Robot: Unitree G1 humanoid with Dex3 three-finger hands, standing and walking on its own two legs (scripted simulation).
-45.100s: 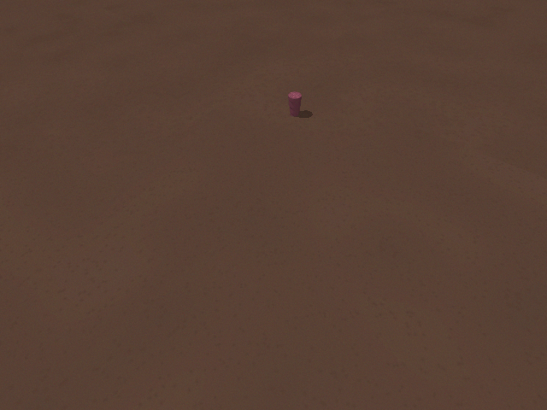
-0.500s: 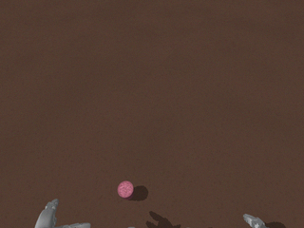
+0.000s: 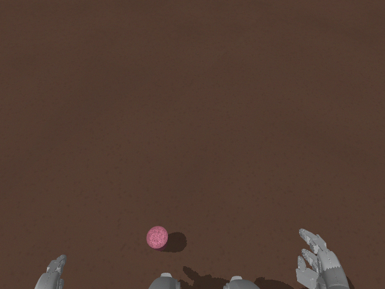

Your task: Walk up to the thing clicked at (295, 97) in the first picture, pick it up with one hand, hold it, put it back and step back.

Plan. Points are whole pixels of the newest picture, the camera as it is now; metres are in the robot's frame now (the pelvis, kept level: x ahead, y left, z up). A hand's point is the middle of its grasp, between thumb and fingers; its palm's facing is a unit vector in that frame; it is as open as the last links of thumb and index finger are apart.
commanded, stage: go down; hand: left
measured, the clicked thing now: (158, 240) +0.35 +0.16 -0.63
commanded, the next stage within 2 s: none
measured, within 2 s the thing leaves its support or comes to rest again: neither
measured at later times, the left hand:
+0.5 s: hand out of the picture +0.13 +0.28 -0.15, palm faces +0.11 -0.95 -0.29, open 16.8 cm
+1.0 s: hand (81, 260) +0.23 +0.32 -0.24, palm faces +0.09 -0.98 -0.16, open 17.4 cm
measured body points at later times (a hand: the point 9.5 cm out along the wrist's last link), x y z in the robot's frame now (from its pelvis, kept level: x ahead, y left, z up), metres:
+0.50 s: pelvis -0.03 +0.00 -0.05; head +0.08 +0.03 +0.39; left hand +0.13 +0.32 -0.13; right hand +0.14 -0.25 -0.13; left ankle -0.01 +0.10 -0.67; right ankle -0.02 -0.12 -0.67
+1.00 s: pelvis -0.07 +0.00 -0.18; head +0.11 +0.03 +0.23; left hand +0.22 +0.37 -0.23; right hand +0.10 -0.27 -0.29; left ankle -0.01 +0.10 -0.67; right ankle -0.02 -0.12 -0.67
